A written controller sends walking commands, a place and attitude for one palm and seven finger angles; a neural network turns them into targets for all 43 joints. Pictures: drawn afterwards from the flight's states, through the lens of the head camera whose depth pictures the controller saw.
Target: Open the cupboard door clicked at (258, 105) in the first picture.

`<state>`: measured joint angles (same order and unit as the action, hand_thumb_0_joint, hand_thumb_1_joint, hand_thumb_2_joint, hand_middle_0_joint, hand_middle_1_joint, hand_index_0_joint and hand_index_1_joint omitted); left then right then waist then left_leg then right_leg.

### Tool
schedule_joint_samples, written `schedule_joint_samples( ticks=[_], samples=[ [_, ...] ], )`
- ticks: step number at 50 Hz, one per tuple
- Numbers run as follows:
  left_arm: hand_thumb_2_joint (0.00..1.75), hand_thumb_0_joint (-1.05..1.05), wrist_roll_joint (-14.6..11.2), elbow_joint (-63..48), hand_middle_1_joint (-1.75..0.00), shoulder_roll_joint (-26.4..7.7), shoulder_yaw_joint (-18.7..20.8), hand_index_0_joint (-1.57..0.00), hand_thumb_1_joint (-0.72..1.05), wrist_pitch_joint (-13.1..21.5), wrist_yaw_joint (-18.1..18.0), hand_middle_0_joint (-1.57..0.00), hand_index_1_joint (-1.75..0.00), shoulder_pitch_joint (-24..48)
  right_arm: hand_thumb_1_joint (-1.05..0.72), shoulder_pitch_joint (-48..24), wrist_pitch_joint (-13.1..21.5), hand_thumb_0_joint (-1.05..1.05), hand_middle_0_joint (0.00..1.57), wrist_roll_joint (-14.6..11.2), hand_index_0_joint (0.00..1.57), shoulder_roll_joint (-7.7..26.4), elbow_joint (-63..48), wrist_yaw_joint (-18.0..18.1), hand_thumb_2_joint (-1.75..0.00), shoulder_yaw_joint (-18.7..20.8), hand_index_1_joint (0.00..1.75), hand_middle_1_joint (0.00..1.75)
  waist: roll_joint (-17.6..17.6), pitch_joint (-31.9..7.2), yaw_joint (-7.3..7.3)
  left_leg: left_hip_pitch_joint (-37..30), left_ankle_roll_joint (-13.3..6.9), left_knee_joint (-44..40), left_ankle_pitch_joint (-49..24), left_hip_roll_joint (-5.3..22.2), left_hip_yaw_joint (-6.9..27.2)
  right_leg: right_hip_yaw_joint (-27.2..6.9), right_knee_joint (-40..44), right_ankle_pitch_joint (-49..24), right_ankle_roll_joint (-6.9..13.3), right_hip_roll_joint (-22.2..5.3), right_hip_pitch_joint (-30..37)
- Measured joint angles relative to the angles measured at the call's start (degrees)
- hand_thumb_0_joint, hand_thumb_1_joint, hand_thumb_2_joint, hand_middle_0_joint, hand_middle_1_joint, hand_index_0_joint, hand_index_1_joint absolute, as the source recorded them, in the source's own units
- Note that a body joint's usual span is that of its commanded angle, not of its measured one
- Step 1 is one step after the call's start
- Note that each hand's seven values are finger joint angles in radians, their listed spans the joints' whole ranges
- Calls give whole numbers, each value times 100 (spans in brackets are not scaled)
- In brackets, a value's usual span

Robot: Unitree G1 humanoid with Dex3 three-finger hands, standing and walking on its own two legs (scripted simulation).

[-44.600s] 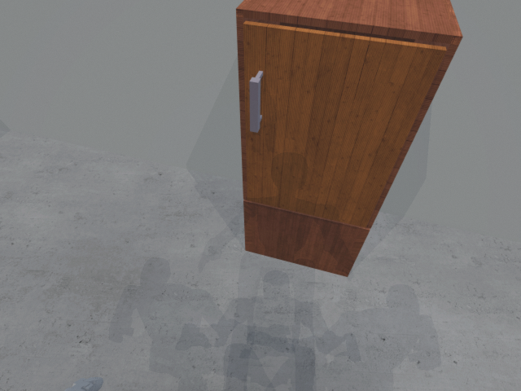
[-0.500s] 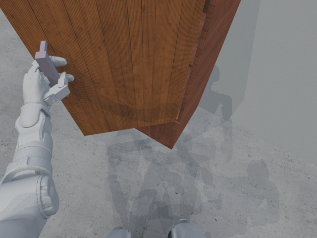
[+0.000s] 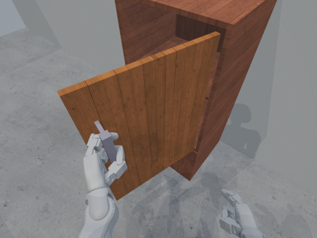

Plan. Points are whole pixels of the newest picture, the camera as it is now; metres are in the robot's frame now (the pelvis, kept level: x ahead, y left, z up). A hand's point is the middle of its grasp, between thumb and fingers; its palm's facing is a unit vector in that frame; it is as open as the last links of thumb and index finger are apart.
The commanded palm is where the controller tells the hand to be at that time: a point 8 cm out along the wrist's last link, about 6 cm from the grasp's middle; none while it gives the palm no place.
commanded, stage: pull the door open along its arc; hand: left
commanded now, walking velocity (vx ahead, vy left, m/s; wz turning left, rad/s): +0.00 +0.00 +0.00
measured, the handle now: (107, 145) +0.32 +0.15 +0.07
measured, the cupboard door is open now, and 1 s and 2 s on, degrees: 74 79 81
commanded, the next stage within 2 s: open thumb and fingers to let go in 0.14 s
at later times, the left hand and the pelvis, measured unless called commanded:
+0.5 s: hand (131, 166) +0.27 +0.08 +0.07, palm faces +0.46 -0.89 -0.02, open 7.3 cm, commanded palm +0.22 +0.12 +0.07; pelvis -0.02 -0.04 +0.00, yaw +3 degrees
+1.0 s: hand (131, 165) +0.27 +0.08 +0.07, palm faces +0.41 -0.91 -0.01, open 14.1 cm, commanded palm +0.23 +0.12 +0.07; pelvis -0.03 -0.01 +0.00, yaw +2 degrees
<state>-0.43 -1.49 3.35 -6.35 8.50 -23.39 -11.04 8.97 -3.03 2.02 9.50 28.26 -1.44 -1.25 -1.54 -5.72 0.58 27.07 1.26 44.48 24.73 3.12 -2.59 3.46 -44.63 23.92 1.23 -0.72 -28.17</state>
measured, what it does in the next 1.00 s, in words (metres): stands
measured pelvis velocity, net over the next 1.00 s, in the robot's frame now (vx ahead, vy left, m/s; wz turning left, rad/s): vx -0.03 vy -0.01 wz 0.04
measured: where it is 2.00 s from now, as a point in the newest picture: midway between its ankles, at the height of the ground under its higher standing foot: outside the picture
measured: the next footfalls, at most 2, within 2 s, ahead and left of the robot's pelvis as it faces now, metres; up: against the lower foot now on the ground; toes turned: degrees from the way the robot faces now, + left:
none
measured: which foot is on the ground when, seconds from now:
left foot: down 0.00-1.00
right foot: down 0.00-1.00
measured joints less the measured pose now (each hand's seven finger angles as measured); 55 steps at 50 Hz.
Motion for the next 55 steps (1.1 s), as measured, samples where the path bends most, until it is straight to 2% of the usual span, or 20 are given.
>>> schedule_joint_samples(
  ticks=[4, 8, 15, 20, 24, 30, 36, 40, 46, 55],
  samples=[
    [71, 3, 239, -229, -127, 174, -354, -39, 66, -204, -412, -35, -135, -350, -91, -101, -126, 0, 20, 78, 20, -98, -24, 77, -90, -58, 30, 30, -11, -2, -38, -187, 72, -47, -2, 29, 90, 91, 23, 49, 69, 30, 208],
    [73, 3, 430, -216, -127, 178, -483, -39, 66, -275, -626, -36, -135, -390, -91, -81, -181, 0, 20, 145, 20, -109, 59, 145, -90, -67, 30, 30, -25, 2, -56, -248, 135, -42, -12, 44, 202, 200, -6, 99, 139, 45, 301],
    [78, 3, 451, -11, -130, 198, -478, -37, 70, -205, -848, -34, -134, -55, -91, 104, -40, 0, 20, 201, 20, 78, 321, 186, -90, 25, 30, 30, -72, 86, -54, -77, 186, 67, -61, 0, 374, 362, -187, 165, 214, -4, 171],
    [78, 3, 392, 206, -131, 209, -318, -36, 65, -68, -787, -36, -133, 178, -91, 248, -24, 1, 20, 186, 20, 191, 524, 260, -90, 110, 30, 30, -78, 127, -74, 6, 171, 39, -147, -25, 386, 371, -233, 127, 243, -27, 60],
    [73, 2, 304, 438, -130, 145, -185, -36, 52, 49, -706, -36, -132, 388, -91, 312, 5, 1, 20, 162, 20, 232, 639, 319, -90, 145, 30, 30, -82, 160, -48, 24, 142, -13, -220, -27, 378, 361, -199, 59, 258, -23, 27],
    [59, 1, 220, 747, -127, 138, -93, -35, 20, 173, -714, -34, -128, 658, -91, 332, 83, 1, 20, 133, 20, 249, 679, 335, -90, 172, 30, 30, -100, 181, -6, 41, 131, -49, -290, -24, 350, 329, -144, -39, 248, -16, 3],
    [44, 1, 305, 1066, -123, 235, -135, -32, -17, 208, -888, -32, -124, 960, -91, 262, 140, 1, 20, 139, 20, 213, 662, 306, -90, 171, 30, 30, -96, 170, -18, 96, 138, -1, -303, -44, 316, 289, -158, -87, 203, -39, -47],
    [37, 0, 390, 1153, -117, 307, -217, -32, -34, 181, -979, -30, -119, 1030, -91, 217, 138, 1, 20, 144, 20, 160, 626, 274, -90, 151, 30, 30, -76, 139, -52, 121, 122, 43, -289, -66, 286, 257, -176, -98, 161, -62, -68],
    [32, -1, 460, 1187, -100, 323, -376, -33, -45, 105, -1017, -32, -102, 1096, -91, 131, 99, 1, 20, 154, 20, 74, 568, 244, -90, 95, 30, 30, -45, 134, -80, 149, 66, 135, -248, -90, 262, 229, -194, -109, 102, -86, -66],
    [30, -1, 488, 1129, -77, 297, -609, -42, -49, -55, -1032, -42, -78, 1173, -91, 28, 35, 1, 20, 157, 20, 22, 549, 202, -90, 40, 30, 30, -42, 154, -127, 250, -19, 302, -195, -134, 247, 209, -257, -121, 21, -133, -117]
  ],
)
